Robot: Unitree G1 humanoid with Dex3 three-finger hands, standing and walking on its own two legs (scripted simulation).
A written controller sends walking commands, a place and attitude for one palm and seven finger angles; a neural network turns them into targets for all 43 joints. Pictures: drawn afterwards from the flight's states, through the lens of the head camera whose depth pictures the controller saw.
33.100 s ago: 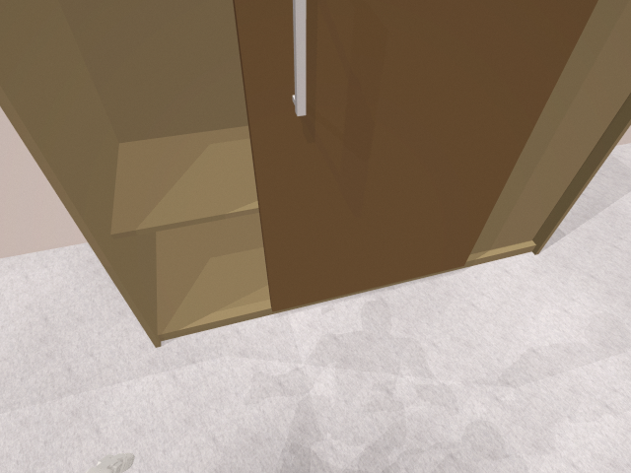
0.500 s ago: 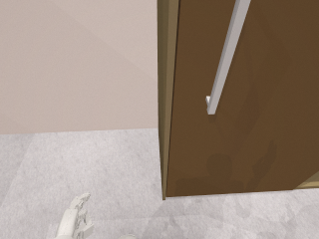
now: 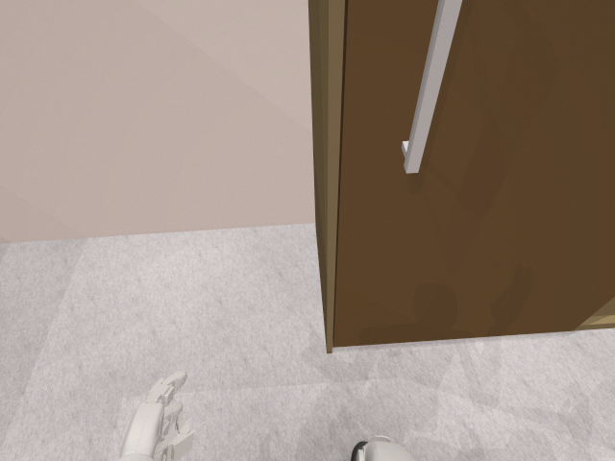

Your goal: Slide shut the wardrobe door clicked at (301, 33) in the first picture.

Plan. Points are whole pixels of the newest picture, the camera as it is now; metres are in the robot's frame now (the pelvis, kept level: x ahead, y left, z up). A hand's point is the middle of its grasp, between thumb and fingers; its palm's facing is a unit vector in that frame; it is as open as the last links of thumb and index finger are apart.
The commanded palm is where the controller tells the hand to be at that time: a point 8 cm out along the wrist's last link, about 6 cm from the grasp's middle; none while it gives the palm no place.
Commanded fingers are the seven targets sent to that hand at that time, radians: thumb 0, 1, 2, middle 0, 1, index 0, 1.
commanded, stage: step back with the hand held close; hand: right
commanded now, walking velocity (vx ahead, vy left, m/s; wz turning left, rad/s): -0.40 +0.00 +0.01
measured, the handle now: (429, 63) +0.52 -0.14 +0.25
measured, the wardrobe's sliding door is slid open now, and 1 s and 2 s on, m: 0.00 0.00 0.00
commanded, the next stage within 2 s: stop stepping back and stand still in 0.12 s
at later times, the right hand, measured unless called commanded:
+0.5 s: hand out of the picture +0.10 -0.25 +0.19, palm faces +0.28 +0.81 -0.52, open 7.4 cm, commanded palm +0.05 -0.30 +0.20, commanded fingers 0.00 -0.90 -0.90 0.20 0.30 0.20 0.30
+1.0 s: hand out of the picture +0.02 -0.31 +0.19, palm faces +0.43 +0.80 -0.41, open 7.4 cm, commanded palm -0.03 -0.34 +0.20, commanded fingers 0.00 -0.90 -0.90 0.20 0.30 0.20 0.30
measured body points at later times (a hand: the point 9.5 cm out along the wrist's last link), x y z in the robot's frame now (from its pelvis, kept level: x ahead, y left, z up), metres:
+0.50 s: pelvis -0.12 -0.01 +0.02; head -0.10 -0.04 +0.47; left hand +0.02 +0.24 -0.04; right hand +0.07 -0.29 +0.22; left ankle -0.10 +0.10 -0.71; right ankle -0.02 -0.09 -0.71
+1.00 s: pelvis -0.19 -0.05 +0.01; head -0.21 -0.08 +0.46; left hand -0.06 +0.19 -0.07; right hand -0.01 -0.35 +0.22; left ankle -0.14 +0.08 -0.72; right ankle -0.15 -0.15 -0.67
